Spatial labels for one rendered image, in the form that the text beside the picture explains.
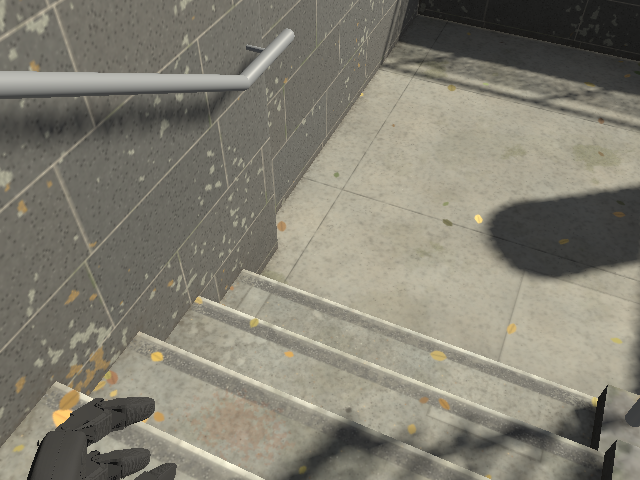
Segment stairs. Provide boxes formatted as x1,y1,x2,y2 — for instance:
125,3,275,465
0,269,605,480

